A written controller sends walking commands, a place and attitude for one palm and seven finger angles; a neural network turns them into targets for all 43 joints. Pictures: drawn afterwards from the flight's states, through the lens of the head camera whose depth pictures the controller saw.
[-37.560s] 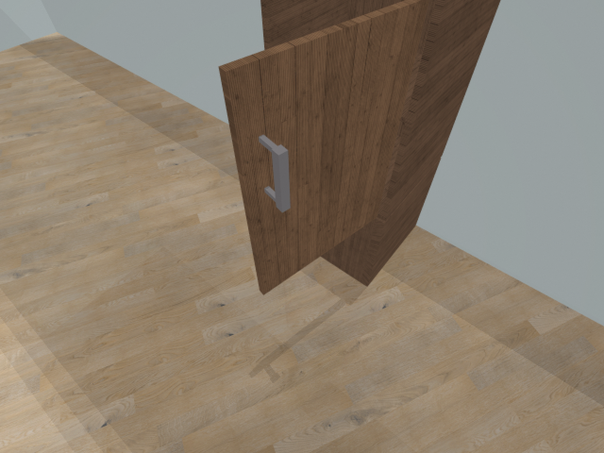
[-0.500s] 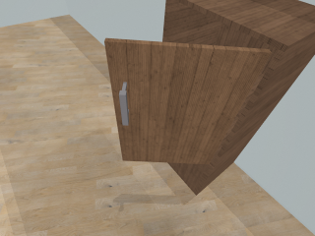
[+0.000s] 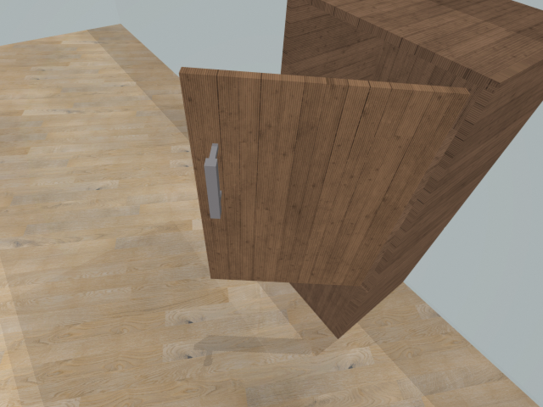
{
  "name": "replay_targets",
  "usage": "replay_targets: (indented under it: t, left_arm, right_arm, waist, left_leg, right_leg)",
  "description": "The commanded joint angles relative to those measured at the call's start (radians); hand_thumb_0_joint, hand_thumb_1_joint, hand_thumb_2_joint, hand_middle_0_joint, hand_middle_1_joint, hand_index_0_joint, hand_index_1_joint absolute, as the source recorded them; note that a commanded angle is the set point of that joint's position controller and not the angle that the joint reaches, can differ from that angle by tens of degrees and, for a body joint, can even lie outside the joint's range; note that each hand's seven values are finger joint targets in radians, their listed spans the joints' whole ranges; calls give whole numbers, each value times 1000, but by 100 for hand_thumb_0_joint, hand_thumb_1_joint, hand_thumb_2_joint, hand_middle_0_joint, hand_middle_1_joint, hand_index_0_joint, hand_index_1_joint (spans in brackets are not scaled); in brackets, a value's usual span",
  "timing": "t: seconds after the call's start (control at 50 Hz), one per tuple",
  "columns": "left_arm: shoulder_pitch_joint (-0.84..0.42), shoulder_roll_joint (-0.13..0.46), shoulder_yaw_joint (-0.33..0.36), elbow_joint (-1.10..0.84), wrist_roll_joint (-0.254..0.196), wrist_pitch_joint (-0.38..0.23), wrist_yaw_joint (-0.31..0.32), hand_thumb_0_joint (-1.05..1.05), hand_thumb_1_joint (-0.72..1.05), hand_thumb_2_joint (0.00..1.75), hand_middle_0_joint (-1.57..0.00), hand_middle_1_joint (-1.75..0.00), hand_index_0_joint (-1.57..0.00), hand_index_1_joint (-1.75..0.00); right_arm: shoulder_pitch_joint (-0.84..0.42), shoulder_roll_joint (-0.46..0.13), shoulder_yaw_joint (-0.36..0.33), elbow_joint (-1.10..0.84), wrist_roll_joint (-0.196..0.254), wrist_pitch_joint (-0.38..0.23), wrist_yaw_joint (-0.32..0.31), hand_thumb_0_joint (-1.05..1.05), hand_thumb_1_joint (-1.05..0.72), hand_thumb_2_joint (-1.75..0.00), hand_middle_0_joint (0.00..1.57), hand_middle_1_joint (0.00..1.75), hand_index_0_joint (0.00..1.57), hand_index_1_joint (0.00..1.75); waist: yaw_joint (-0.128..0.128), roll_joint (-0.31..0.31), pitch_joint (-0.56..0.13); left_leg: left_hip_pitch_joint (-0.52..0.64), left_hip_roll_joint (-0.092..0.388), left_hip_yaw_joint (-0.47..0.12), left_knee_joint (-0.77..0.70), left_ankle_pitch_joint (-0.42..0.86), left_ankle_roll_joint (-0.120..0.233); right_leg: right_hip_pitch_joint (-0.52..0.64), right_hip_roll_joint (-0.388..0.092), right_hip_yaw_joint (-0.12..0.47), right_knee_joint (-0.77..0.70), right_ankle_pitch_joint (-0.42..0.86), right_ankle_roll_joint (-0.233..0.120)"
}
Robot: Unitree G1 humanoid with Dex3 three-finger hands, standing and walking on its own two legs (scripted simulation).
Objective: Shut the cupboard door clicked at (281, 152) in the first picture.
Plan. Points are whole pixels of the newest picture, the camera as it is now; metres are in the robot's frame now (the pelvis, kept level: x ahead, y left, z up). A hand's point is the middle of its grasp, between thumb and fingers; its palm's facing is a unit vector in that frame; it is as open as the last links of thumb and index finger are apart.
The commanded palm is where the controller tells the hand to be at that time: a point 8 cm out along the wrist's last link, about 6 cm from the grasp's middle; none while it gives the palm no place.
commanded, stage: look again from close up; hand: left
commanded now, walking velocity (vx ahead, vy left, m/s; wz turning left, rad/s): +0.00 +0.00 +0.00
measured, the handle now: (215, 182) +0.46 +0.13 +0.06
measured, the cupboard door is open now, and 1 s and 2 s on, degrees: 51 51 51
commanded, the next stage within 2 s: shuffle to correct the standing spot in 0.38 s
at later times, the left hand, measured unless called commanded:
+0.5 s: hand out of the picture -0.03 +0.16 -0.18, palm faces +0.04 -0.99 -0.14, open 7.3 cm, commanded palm none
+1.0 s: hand out of the picture +0.03 +0.11 -0.18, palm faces +0.00 -0.99 -0.14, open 7.3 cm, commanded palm none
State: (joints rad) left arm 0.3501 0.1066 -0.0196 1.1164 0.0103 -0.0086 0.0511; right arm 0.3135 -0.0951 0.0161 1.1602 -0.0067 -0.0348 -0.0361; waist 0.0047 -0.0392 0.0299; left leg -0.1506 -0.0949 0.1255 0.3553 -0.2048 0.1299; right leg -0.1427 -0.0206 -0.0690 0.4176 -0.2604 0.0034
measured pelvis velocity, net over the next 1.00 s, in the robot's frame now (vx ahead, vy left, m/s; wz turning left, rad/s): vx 0.01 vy -0.06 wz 0.00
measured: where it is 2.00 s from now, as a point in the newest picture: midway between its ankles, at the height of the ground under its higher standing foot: outside the picture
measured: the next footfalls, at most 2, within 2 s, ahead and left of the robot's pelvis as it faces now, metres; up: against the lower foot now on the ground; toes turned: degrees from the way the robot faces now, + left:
right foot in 1.10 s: +0.07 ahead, -0.26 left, +0.00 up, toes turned -2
left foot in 1.38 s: +0.08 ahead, -0.01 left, +0.00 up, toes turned +5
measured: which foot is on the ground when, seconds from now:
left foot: down 0.00-1.00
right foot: down 0.00-0.60, up 0.62-1.00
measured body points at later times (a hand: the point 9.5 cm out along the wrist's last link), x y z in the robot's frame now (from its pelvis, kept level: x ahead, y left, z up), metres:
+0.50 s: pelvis +0.00 +0.01 +0.00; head +0.02 +0.03 +0.45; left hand -0.03 +0.21 -0.17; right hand -0.03 -0.19 -0.16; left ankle +0.00 +0.03 -0.74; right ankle -0.02 -0.12 -0.74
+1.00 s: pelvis +0.01 -0.06 +0.01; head +0.04 -0.03 +0.45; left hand +0.03 +0.16 -0.17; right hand -0.04 -0.28 -0.14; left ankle +0.00 +0.03 -0.74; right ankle +0.02 -0.24 -0.70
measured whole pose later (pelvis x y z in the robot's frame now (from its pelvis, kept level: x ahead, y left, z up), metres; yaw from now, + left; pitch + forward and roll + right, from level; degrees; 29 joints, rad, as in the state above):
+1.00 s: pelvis +0.01 -0.06 +0.01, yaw +0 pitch +1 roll -2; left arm 0.25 0.17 0.06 1.03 0.03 0.07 0.01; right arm 0.33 -0.11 -0.04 1.13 -0.04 -0.01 -0.05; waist -0.04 -0.03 0.06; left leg -0.20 0.03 0.08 0.41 -0.23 0.05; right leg -0.40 -0.08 -0.02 0.76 -0.36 0.02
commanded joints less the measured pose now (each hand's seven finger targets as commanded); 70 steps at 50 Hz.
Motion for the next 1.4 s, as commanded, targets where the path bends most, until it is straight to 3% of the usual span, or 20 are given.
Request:
replay_targets:
  t: [0.0,0.5,0.58,0.64,0.72,0.82,0.96,1.0,1.02,1.06,1.08,1.1,1.12,1.14,1.18,1.24,1.28,1.34,1.36,1.38]
  left_arm:
    - [105,61,14,-14,0,-9,4,0,90,90,-20,-30,-20,-30]
    - [112,46,23,4,-1,11,6,0,90,90,-20,-30,-20,-30]
    - [92,50,30,-1,2,27,1,0,90,90,-20,-30,-20,-30]
    - [58,65,45,-25,12,44,-8,0,90,90,-20,-30,-20,-30]
    - [10,61,63,-61,21,50,-21,0,90,90,-20,-30,-20,-30]
    - [-41,64,78,-108,23,63,-37,0,90,90,-20,-30,-20,-30]
    - [-86,62,83,-155,20,55,-54,0,90,90,-20,-30,-20,-30]
    - [-1,51,74,-120,15,26,-45,0,90,90,-20,-30,-20,-30]
    - [44,74,71,-99,13,5,-35,0,90,90,-20,-30,-20,-30]
    - [54,209,79,-92,11,-24,-18,0,90,90,-20,-30,-20,-30]
    - [18,266,85,-111,12,-28,-20,0,90,90,-20,-30,-20,-30]
    - [-29,296,88,-126,18,-25,-23,0,90,90,-20,-30,-20,-30]
    - [-41,235,83,-123,15,-23,-17,0,90,90,-20,-30,-20,-30]
    - [-40,227,81,-115,12,-24,-12,0,90,90,-20,-30,-20,-30]
    - [-10,238,88,-114,15,-16,-2,0,90,90,-20,-30,-20,-30]
    - [48,271,114,-113,22,-2,17,0,90,90,-20,-30,-20,-30]
    - [9,279,118,-133,26,7,20,0,90,90,-20,-30,-20,-30]
    - [-108,261,114,-184,18,23,8,0,90,90,-20,-30,-20,-30]
    - [-105,221,104,-204,13,33,3,0,90,90,-20,-30,-20,-30]
    - [-96,160,95,-223,8,46,0,0,90,90,-20,-30,-20,-30]
  right_arm:
    - [88,-95,-13,-12,1,-7,-10,0,-90,-90,20,30,20,30]
    - [115,-92,-21,2,-2,-3,-25,0,-90,-90,20,30,20,30]
    - [128,-101,-30,11,-5,1,-35,0,-90,-90,20,30,20,30]
    - [140,-115,-39,13,-10,4,-44,0,-90,-90,20,30,20,30]
    - [117,-132,-52,-7,-17,4,-42,0,-90,-90,20,30,20,30]
    - [91,-150,-67,-30,-22,9,-32,0,-90,-90,20,30,20,30]
    - [76,-199,-96,-64,-35,19,-20,0,-90,-90,20,30,20,30]
    - [54,-173,-82,-65,-30,19,-9,0,-90,-90,20,30,20,30]
    - [63,-138,-72,-62,-22,16,-1,0,-90,-90,20,30,20,30]
    - [75,-64,-49,-90,-6,16,8,0,-90,-90,20,30,20,30]
    - [55,-115,-60,-99,-9,15,9,0,-90,-90,20,30,20,30]
    - [37,-126,-67,-105,-7,7,16,0,-90,-90,20,30,20,30]
    - [53,-66,-57,-98,-6,24,13,0,-90,-90,20,30,20,30]
    - [62,-71,-55,-90,-6,35,10,0,-90,-90,20,30,20,30]
    - [34,-107,-64,-114,-4,44,8,0,-90,-90,20,30,20,30]
    - [-49,-133,-73,-168,-6,56,10,0,-90,-90,20,30,20,30]
    - [-73,-133,-77,-197,-1,62,17,0,-90,-90,20,30,20,30]
    - [24,-126,-80,-173,3,54,22,0,-90,-90,20,30,20,30]
    - [48,-174,-88,-167,-3,45,20,0,-90,-90,20,30,20,30]
    - [46,-248,-102,-186,-11,39,19,0,-90,-90,20,30,20,30]
  waist:
    - [-2,30,58]
    - [-10,36,63]
    - [-21,51,72]
    - [-31,66,80]
    - [-33,11,70]
    - [-34,110,98]
    - [-45,197,48]
    - [0,174,-15]
    - [19,104,-44]
    - [12,-180,-63]
    - [14,-133,-49]
    - [-7,-19,-6]
    - [-17,-69,-1]
    - [-9,-160,-2]
    - [17,-229,0]
    - [64,-204,-23]
    - [52,-193,-41]
    - [-31,-146,-67]
    - [-38,4,-93]
    - [-40,290,-98]
  left_leg:
    - [-10,216,-229,-107,106,-81]
    - [58,261,-288,-150,132,-125]
    - [88,326,-339,-157,140,-98]
    - [78,393,-397,-167,123,-28]
    - [38,422,-388,-148,85,46]
    - [-57,398,-325,-174,-62,35]
    - [-99,373,-273,-116,-92,15]
    - [-122,291,-202,-13,-76,-34]
    - [-153,222,-146,74,-73,-76]
    - [-255,118,-53,204,-266,-140]
    - [-210,126,-69,246,-278,-133]
    - [-155,109,-79,248,-235,-129]
    - [-149,107,-49,253,-185,-149]
    - [-171,113,-59,262,-167,-157]
    - [-238,103,-63,305,-222,-163]
    - [-345,95,-75,439,-315,-169]
    - [-309,94,-100,426,-286,-166]
    - [2,84,-56,112,16,-161]
    - [131,165,-110,55,179,-145]
    - [104,386,-357,-19,451,-52]
  right_leg:
    - [-50,-98,100,-52,99,-43]
    - [-108,-71,81,10,42,-27]
    - [-182,-51,74,95,-51,-18]
    - [-270,-47,101,284,-173,-17]
    - [-342,-52,117,444,-160,-8]
    - [-374,-65,97,496,-98,7]
    - [-246,-44,17,262,-100,11]
    - [-70,-10,-21,72,9,19]
    - [36,-26,13,-34,70,20]
    - [80,-294,297,-116,212,-70]
    - [16,-335,310,-123,276,-122]
    - [-65,-326,274,-74,347,-133]
    - [-89,-302,273,-49,437,-117]
    - [-42,-290,262,-10,583,-114]
    - [43,-316,257,39,827,-130]
    - [143,-378,297,72,1025,-202]
    - [102,-363,263,79,938,-198]
    - [-129,-263,173,143,569,-103]
    - [-229,-173,114,246,278,-54]
    - [-328,-37,13,438,-286,24]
